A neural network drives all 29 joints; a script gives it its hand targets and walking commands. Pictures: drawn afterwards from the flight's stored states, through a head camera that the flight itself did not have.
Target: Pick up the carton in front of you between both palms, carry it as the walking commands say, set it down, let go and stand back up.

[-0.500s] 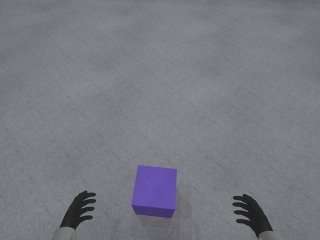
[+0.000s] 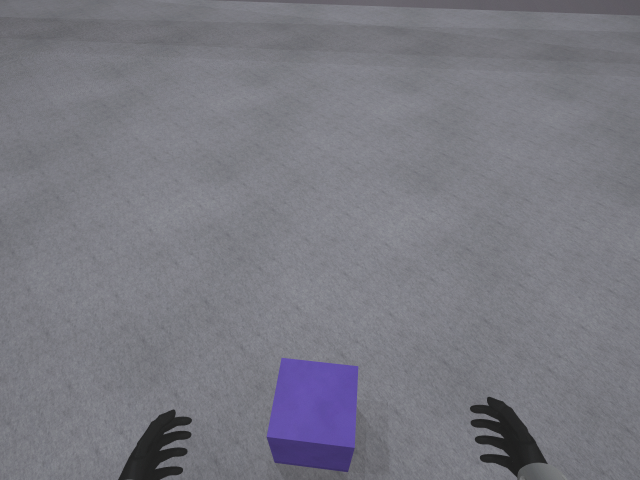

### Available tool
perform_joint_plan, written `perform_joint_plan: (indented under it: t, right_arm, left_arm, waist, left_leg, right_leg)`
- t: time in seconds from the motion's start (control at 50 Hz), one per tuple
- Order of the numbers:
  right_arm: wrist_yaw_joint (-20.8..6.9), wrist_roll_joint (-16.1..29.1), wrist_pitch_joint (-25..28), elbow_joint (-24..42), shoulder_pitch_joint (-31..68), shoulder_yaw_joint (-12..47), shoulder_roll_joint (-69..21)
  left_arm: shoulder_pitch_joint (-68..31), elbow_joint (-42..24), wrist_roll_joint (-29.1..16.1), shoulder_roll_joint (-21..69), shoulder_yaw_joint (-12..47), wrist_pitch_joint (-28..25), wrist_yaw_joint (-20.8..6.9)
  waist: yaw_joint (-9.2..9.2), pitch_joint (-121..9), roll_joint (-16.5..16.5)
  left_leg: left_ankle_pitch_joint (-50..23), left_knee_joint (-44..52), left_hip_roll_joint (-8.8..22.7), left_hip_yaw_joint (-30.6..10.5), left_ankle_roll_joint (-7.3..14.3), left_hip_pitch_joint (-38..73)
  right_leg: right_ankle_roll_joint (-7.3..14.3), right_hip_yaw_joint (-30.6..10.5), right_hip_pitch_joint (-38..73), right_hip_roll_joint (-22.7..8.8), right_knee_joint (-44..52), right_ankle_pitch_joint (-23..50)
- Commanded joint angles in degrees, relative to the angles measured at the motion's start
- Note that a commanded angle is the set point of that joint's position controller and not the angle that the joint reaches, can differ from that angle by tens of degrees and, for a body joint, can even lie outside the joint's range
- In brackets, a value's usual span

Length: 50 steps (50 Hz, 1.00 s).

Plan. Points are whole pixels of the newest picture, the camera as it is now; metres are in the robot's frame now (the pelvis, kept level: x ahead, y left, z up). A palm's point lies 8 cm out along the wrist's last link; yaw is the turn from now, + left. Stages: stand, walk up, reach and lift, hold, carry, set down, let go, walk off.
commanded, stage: stand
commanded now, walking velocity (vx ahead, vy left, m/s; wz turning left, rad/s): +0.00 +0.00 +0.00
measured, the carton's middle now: (315, 415) +0.41 +0.02 -0.65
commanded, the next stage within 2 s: none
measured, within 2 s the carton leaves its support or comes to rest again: neither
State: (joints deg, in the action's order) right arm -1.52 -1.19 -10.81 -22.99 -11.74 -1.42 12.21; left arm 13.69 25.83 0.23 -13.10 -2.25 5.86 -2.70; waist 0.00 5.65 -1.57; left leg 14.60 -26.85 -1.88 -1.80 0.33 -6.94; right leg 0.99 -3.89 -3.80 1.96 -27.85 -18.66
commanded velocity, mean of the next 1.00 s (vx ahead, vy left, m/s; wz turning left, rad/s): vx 0.00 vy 0.00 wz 0.00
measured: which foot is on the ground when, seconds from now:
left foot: down 0.00-1.00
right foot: down 0.00-1.00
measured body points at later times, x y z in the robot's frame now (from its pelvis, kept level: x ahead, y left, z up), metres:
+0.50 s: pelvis +0.01 +0.00 +0.00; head +0.01 +0.00 +0.45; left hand +0.13 +0.29 -0.10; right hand +0.14 -0.27 -0.10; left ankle +0.00 +0.12 -0.74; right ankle -0.03 -0.11 -0.74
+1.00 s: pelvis -0.01 +0.00 +0.00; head -0.02 +0.00 +0.45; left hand +0.09 +0.29 -0.11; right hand +0.10 -0.29 -0.11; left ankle +0.00 +0.12 -0.74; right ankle -0.03 -0.11 -0.74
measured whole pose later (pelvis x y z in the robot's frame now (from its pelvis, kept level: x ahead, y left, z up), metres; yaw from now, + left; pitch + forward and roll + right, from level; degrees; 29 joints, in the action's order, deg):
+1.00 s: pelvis -0.01 +0.00 +0.00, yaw +1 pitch -3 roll +0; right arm 2.1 -0.6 1.3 -51.0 -10.6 -2.1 17.7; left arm 12.1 48.8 0.4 -17.9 -2.9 -0.9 1.5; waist 0.0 2.2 0.3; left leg 12.4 -25.5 -1.2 -2.6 0.0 -9.8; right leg 1.1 -3.1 -5.7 2.6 -24.9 -15.7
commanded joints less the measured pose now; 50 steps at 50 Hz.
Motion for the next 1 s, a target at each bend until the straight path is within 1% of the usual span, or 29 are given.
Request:
perform_joint_plan:
  t: [0.0,0.02,0.06,0.16,0.2,0.32,0.52,0.98]
  right_arm:
    - [2.13,1.02,6.62,-4.05,3.36,-4.39,11.61]
    - [2.13,0.64,8.28,-5.36,3.63,-4.07,10.20]
    - [2.29,0.33,10.34,-7.46,4.15,-4.13,9.73]
    - [2.56,0.05,12.00,-11.45,4.26,-4.30,10.52]
    - [2.87,-0.02,12.33,-12.65,3.73,-4.37,10.94]
    - [3.38,-0.09,12.63,-15.21,2.93,-4.13,11.84]
    - [3.76,0.08,12.71,-18.52,2.36,-3.43,12.03]
    - [3.77,0.68,12.82,-25.53,2.58,-2.32,13.50]
  left_arm:
    - [-2.60,1.87,0.20,-11.67,-4.27,-3.29,2.23]
    - [-2.36,2.87,0.36,-10.69,-4.16,-4.09,2.37]
    - [-2.28,4.24,0.56,-9.80,-4.02,-5.33,2.54]
    - [-2.60,7.27,0.58,-10.18,-3.74,-6.61,2.94]
    - [-2.38,8.09,0.63,-10.49,-3.71,-6.83,3.32]
    - [-1.76,10.20,0.71,-11.40,-3.58,-6.95,3.98]
    - [-1.75,13.24,0.69,-11.73,-3.23,-7.01,4.39]
    - [-2.82,20.35,0.11,-13.01,-2.37,-7.46,4.39]
  waist:
    - [-0.34,-5.96,4.06]
    - [-0.28,-5.53,3.28]
    - [-0.34,-4.51,2.98]
    - [-0.23,-6.55,2.23]
    - [-0.15,-7.34,1.84]
    - [-0.23,-7.92,1.55]
    - [-0.30,-6.56,1.72]
    - [0.05,-3.82,1.61]
  left_leg:
    - [-5.82,0.73,3.33,-1.29,-0.44,-1.11]
    - [-4.25,1.21,3.67,-1.79,-0.31,-2.00]
    - [-3.48,1.74,4.18,-2.75,-0.06,-2.65]
    - [-12.06,0.24,4.88,-3.61,0.04,-0.92]
    - [-14.45,-0.21,5.04,-3.81,0.01,-0.17]
    - [-16.87,-0.59,5.37,-4.19,0.03,-0.05]
    - [-15.40,0.40,5.77,-4.71,0.09,-0.87]
    - [-9.22,5.20,6.77,-6.22,0.19,-0.84]
  right_leg:
    - [-2.46,-0.41,-8.66,-2.83,3.16,8.03]
    - [-2.20,-0.78,-9.76,-2.81,3.47,6.56]
    - [-1.91,-1.45,-10.65,-2.92,3.88,4.98]
    - [-1.63,-1.88,-9.71,-3.45,3.24,11.12]
    - [-1.65,-1.95,-9.18,-3.58,2.92,13.20]
    - [-1.53,-2.32,-7.67,-4.09,2.61,16.04]
    - [-1.18,-3.24,-6.54,-4.91,3.62,15.88]
    - [-0.84,-4.69,-6.28,-6.10,8.47,9.39]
